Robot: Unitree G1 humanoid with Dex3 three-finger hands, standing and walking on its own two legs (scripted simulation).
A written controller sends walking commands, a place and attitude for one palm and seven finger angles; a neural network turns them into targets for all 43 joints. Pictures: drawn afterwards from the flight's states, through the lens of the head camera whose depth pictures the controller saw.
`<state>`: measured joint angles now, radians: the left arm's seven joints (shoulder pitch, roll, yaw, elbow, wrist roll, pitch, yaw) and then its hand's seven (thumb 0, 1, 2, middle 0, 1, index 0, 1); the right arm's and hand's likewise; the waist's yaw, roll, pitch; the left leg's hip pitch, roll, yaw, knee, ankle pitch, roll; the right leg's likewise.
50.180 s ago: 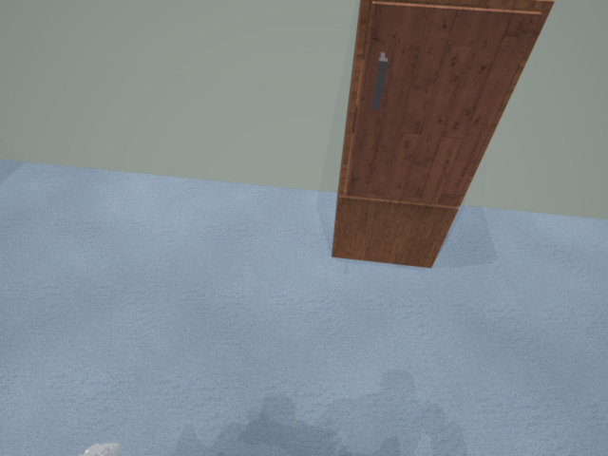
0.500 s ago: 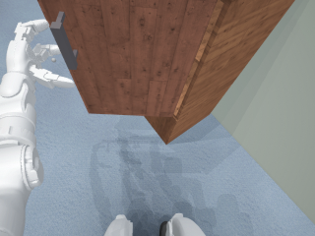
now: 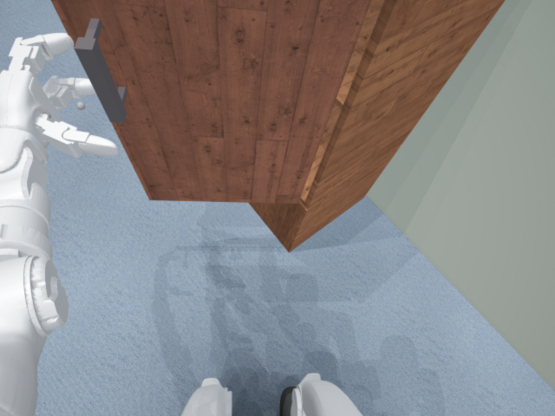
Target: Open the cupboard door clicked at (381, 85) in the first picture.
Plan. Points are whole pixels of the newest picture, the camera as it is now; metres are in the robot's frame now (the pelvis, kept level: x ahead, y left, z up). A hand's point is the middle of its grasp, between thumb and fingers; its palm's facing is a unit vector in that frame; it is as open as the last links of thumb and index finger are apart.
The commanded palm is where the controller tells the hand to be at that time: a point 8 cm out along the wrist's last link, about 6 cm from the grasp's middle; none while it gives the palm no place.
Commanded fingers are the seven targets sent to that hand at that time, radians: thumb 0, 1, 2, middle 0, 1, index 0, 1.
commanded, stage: move the hooked fingers beside the handle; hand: left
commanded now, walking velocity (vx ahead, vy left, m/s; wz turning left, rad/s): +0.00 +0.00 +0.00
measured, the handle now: (107, 74) +0.56 +0.22 +0.09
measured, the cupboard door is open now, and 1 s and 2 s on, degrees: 53 53 53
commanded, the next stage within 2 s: slide the fingers in behind the handle in 1.98 s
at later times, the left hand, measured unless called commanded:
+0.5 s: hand (73, 101) +0.51 +0.25 +0.09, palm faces +0.01 -1.00 -0.02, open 15.1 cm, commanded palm +0.50 +0.28 +0.09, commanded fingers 0.00 -0.50 0.30 -0.30 -1.20 -0.30 -1.20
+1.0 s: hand (62, 95) +0.52 +0.26 +0.09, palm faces -0.04 -1.00 -0.02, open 14.2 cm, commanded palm +0.51 +0.31 +0.09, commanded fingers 0.00 -0.50 0.30 -0.30 -1.20 -0.30 -1.20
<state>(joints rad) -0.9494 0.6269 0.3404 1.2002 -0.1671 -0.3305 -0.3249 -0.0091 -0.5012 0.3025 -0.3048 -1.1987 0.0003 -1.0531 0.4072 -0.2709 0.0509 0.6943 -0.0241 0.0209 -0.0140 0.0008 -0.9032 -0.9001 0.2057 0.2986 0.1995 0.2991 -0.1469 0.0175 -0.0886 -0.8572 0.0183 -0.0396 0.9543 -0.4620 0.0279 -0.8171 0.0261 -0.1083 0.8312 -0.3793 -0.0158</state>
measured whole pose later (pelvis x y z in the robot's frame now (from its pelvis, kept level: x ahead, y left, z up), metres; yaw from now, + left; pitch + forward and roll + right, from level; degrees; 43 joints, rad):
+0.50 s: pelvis +0.00 +0.00 +0.00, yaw -1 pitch +22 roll -4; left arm -0.96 0.71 0.42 1.23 -0.14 -0.32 -0.40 -0.01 -0.50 0.30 -0.31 -1.20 -0.07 -1.12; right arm 0.40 -0.28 0.07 0.67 -0.02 0.04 -0.03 0.00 -0.90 -0.90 0.21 0.30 0.20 0.30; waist -0.17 0.02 -0.09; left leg -0.88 0.03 -0.03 0.96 -0.47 0.03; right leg -0.84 0.04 -0.10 0.84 -0.38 -0.02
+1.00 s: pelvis +0.00 +0.00 -0.01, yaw -3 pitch +23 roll -5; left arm -0.97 0.81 0.51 1.25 -0.10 -0.30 -0.50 -0.01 -0.50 0.30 -0.30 -1.20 -0.25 -1.18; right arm 0.41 -0.28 0.08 0.61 -0.01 0.09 -0.03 0.00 -0.90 -0.90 0.21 0.30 0.20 0.30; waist -0.20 0.01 -0.09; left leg -0.91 0.04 -0.01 0.98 -0.48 0.04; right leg -0.88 0.05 -0.07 0.85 -0.37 -0.01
